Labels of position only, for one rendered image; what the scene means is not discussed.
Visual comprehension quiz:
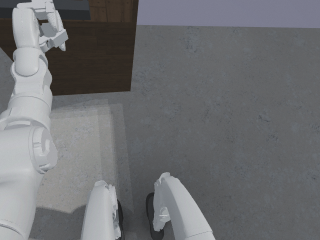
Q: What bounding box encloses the left robot hand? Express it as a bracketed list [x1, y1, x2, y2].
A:
[12, 0, 68, 55]

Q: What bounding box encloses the robot left forearm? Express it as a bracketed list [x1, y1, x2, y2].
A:
[0, 47, 53, 133]

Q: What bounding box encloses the robot left upper arm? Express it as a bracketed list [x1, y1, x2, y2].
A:
[0, 125, 58, 240]

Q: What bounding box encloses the right robot foot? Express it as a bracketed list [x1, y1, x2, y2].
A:
[146, 192, 164, 240]

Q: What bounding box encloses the drawer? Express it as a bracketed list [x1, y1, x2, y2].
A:
[0, 0, 133, 23]

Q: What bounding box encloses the handle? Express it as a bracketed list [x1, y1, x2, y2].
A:
[47, 36, 98, 50]
[0, 0, 91, 20]

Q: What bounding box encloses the robot right shin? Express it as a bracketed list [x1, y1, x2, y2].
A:
[152, 172, 179, 231]

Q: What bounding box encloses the cabinet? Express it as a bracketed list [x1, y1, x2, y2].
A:
[0, 0, 139, 96]

